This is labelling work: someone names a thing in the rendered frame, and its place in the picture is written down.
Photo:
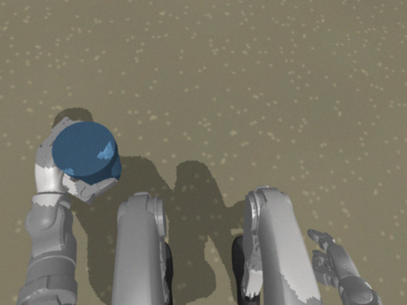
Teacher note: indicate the left robot arm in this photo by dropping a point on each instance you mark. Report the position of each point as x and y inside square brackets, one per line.
[51, 269]

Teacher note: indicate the left robot hand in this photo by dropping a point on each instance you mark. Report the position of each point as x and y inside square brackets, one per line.
[49, 178]

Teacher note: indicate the right robot hand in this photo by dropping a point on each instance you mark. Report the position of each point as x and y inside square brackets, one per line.
[330, 268]

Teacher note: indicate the right robot foot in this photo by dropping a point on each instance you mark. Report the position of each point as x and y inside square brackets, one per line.
[238, 261]

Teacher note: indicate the right robot arm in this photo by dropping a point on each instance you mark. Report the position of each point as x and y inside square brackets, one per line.
[354, 290]

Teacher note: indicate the cup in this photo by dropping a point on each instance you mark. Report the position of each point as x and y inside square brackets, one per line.
[87, 151]

